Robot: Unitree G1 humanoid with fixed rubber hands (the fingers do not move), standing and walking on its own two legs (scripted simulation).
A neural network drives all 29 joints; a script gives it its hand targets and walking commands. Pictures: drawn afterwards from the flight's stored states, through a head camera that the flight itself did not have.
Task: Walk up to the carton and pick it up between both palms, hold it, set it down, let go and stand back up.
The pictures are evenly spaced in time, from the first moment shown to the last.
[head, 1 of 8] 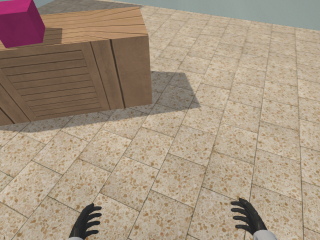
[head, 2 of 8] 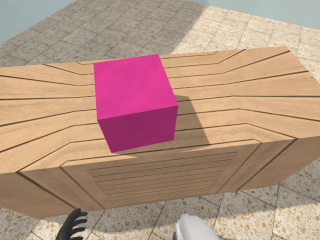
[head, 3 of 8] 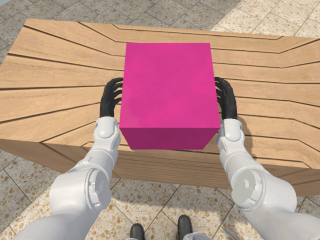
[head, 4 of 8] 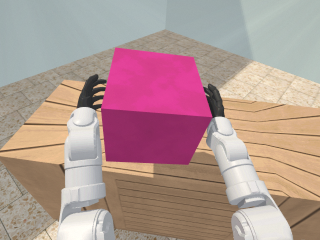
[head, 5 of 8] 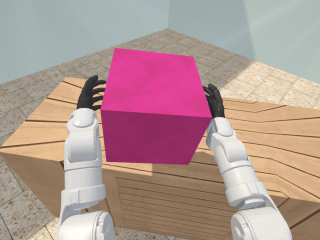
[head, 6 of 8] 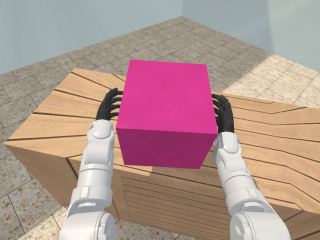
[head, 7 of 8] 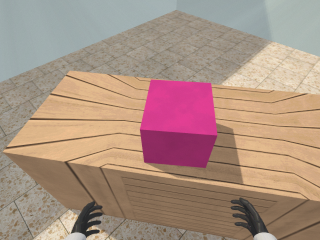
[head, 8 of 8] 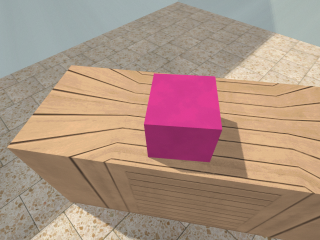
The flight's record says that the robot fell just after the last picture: no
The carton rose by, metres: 0.21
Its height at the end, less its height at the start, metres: +0.00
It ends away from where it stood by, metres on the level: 0.01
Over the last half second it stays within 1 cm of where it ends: yes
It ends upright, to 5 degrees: yes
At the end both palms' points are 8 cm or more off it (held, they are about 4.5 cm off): yes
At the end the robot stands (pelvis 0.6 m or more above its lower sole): yes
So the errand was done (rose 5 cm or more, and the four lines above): yes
